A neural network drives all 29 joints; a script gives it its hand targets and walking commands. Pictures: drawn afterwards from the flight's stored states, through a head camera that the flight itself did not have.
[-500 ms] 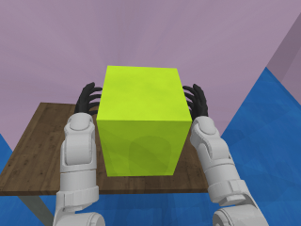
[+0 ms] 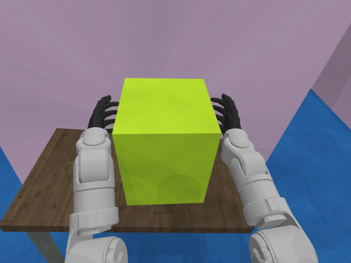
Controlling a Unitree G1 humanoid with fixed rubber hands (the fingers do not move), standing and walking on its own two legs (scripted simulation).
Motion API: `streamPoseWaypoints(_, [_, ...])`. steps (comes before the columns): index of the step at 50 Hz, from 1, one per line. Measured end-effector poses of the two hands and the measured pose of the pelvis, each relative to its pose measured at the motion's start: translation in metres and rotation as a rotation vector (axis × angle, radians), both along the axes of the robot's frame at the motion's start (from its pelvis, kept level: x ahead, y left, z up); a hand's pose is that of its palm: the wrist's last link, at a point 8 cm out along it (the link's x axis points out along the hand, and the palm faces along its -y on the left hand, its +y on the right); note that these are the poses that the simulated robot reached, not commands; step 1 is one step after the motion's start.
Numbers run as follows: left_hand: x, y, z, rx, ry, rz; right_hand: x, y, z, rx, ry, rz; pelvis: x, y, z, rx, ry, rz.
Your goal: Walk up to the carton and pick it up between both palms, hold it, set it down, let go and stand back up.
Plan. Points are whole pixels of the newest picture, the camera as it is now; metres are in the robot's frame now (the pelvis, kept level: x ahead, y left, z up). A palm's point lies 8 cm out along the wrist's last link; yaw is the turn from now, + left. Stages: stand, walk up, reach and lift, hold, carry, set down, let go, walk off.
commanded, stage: hold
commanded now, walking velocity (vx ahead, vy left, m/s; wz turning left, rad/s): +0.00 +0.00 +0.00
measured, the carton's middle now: (165, 142) +0.40 +0.03 +0.10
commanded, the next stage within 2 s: none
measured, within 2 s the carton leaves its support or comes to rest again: neither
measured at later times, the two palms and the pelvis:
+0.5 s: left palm (113, 118) +0.35 +0.15 +0.20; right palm (243, 135) +0.35 -0.14 +0.18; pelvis +0.00 +0.01 +0.00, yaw -2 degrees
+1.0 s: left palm (120, 123) +0.36 +0.13 +0.18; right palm (245, 147) +0.34 -0.15 +0.15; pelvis +0.00 +0.02 +0.00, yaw -1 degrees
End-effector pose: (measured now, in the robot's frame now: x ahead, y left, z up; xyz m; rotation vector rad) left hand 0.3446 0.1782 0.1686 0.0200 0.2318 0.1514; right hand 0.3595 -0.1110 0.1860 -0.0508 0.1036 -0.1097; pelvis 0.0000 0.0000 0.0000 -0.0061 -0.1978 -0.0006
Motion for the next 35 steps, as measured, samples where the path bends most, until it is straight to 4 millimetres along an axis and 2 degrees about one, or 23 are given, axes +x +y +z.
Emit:
streamPoseWaypoints(3, [0.003, 0.001, -0.016, -0.012, 0.037, -0.007, 0.002, 0.001, -0.012, 0.001, 0.033, -0.008, -0.003, -0.002, 0.000, -0.002, 0.010, 0.012])
streamPoseWaypoints(6, [0.005, -0.004, -0.022, -0.009, 0.030, -0.023, -0.002, -0.004, -0.022, 0.031, 0.025, -0.023, -0.003, -0.001, 0.000, -0.006, 0.035, 0.017])
streamPoseWaypoints(13, [0.008, -0.035, 0.004, 0.067, -0.040, -0.086, -0.018, -0.035, -0.027, 0.098, -0.044, -0.087, -0.001, 0.010, 0.000, -0.010, 0.046, 0.001])
streamPoseWaypoints(18, [0.016, -0.049, 0.019, 0.116, -0.011, -0.110, -0.019, -0.048, -0.032, 0.107, -0.012, -0.112, -0.001, 0.017, 0.000, -0.001, 0.025, -0.032])
streamPoseWaypoints(22, [0.015, -0.044, 0.026, 0.091, -0.029, -0.089, -0.016, -0.043, -0.023, 0.095, -0.029, -0.095, 0.002, 0.016, 0.001, 0.002, 0.036, -0.044])
streamPoseWaypoints(27, [0.007, -0.022, 0.025, 0.042, -0.055, -0.039, -0.007, -0.023, 0.000, 0.047, -0.053, -0.040, 0.004, 0.008, 0.001, 0.002, 0.027, -0.033])
streamPoseWaypoints(31, [0.003, -0.005, 0.010, 0.012, -0.020, -0.004, 0.000, -0.006, 0.004, 0.006, -0.020, -0.004, 0.003, 0.000, 0.000, 0.002, 0.005, -0.009])
streamPoseWaypoints(35, [0.003, 0.002, -0.011, -0.009, 0.021, 0.001, 0.003, 0.002, -0.008, 0.001, 0.019, -0.001, 0.001, -0.004, 0.000, -0.001, 0.007, 0.011])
